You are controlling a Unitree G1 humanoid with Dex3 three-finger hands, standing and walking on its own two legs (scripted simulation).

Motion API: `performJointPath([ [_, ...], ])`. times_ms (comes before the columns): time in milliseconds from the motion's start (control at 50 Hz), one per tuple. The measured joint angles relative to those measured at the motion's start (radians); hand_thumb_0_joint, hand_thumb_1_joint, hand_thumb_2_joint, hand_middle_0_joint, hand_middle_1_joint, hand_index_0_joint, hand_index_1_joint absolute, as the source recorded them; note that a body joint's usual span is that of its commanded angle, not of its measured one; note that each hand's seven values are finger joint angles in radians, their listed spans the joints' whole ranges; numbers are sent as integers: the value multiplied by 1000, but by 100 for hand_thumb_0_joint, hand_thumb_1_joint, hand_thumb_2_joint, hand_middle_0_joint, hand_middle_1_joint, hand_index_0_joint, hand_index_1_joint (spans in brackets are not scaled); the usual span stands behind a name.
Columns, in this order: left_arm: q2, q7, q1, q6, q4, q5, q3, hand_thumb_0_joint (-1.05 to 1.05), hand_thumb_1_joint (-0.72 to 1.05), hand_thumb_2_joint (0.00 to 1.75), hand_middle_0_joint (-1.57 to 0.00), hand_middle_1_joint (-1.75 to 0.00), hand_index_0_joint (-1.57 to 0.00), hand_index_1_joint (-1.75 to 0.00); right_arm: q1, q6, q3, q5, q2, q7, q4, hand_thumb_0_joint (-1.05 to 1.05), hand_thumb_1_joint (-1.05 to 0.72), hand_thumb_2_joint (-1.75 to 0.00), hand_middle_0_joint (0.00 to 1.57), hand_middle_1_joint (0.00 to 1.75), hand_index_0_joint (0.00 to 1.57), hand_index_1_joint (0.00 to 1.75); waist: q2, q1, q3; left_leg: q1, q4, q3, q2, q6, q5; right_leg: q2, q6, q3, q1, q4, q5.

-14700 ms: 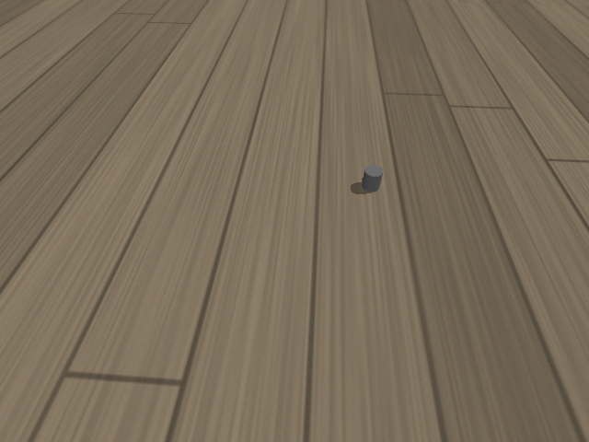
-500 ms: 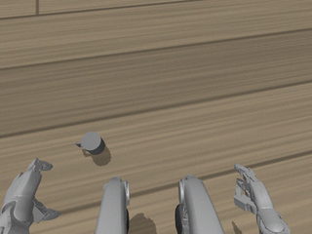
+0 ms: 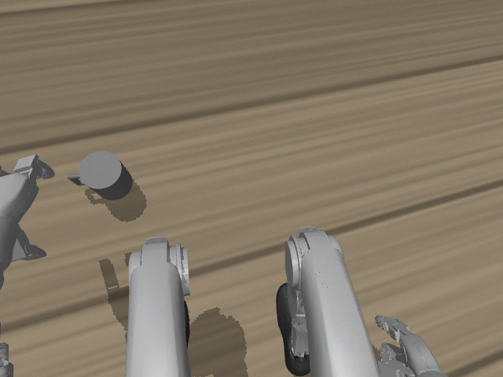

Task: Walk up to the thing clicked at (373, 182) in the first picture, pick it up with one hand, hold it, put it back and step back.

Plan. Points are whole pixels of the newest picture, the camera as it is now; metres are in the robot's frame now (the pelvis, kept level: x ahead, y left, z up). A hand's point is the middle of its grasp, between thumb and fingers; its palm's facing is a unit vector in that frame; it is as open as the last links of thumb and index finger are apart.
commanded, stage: rise first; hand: left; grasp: from above
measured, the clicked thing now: (100, 177) +0.51 +0.32 -0.34
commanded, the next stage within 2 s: approach in 1.00 s
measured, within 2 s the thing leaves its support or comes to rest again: neither
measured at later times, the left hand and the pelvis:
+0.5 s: hand (49, 196) +0.42 +0.35 -0.19, palm faces -0.47 -0.05 -0.88, open 14.1 cm; pelvis +0.00 +0.01 -0.04, yaw -2 degrees
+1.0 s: hand (63, 190) +0.44 +0.34 -0.22, palm faces -0.46 -0.07 -0.89, open 14.1 cm; pelvis +0.01 +0.01 -0.06, yaw -3 degrees
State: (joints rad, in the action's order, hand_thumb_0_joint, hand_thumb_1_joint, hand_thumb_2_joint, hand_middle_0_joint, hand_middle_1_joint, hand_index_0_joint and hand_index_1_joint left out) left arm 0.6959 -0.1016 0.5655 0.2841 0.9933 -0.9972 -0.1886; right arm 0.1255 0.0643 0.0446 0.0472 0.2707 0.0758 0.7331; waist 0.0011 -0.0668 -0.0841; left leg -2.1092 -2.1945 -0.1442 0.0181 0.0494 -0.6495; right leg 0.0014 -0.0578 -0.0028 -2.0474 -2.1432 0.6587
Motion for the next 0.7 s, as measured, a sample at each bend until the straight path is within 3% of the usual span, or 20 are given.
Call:
performJointPath([
  [180,39,-106,95,44,130,-135,16,0,-52,102,-7,-102,-7,-102,5,-35,-18,27,11,19,11,1,-89,-89,20,30,20,30,12,-38,-1,-68,-73,-15,-11,-4,4,2,4,-6,-52,-59,0],
  [340,58,-164,179,31,224,-217,37,0,-51,101,-7,-100,-8,-99,-14,-46,-26,48,5,34,10,1,-89,-90,20,30,20,30,14,-62,5,-112,-114,-16,-18,-12,1,2,1,-2,-87,-95,8],
  [520,80,-187,230,43,276,-272,43,0,-50,98,-8,-100,-9,-99,-20,-54,-36,68,-9,50,10,0,-90,-90,20,30,20,30,16,-75,8,-146,-149,-18,-22,-17,-15,3,-5,-1,-113,-123,25],
  [700,92,-227,255,56,329,-293,28,0,-50,97,-7,-102,-9,-101,-21,-56,-44,84,-12,61,15,0,-90,-90,20,30,20,30,22,-84,16,-169,-175,-22,-24,-15,-31,4,-5,0,-134,-149,41],
])
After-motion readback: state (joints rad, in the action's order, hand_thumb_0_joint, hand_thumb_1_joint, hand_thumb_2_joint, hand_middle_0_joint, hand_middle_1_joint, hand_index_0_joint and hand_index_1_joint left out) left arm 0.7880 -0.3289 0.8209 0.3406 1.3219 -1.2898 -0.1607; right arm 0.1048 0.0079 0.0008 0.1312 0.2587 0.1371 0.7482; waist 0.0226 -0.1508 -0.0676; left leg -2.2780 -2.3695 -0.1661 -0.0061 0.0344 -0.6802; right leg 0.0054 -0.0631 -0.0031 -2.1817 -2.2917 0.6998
